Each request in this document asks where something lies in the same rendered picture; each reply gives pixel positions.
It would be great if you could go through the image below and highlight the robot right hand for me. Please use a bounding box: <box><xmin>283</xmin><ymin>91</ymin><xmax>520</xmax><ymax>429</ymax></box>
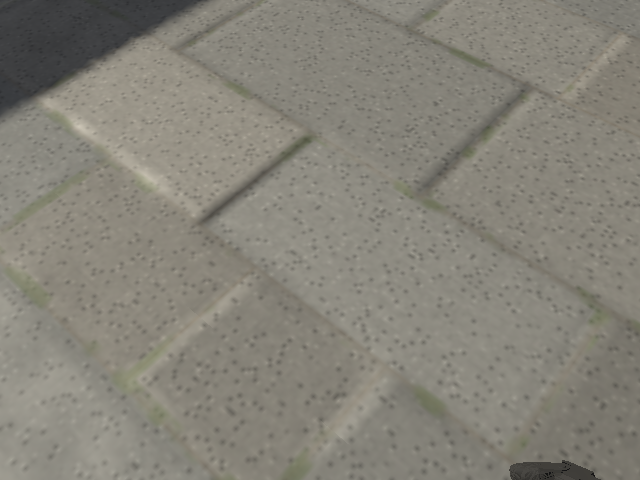
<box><xmin>509</xmin><ymin>460</ymin><xmax>601</xmax><ymax>480</ymax></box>

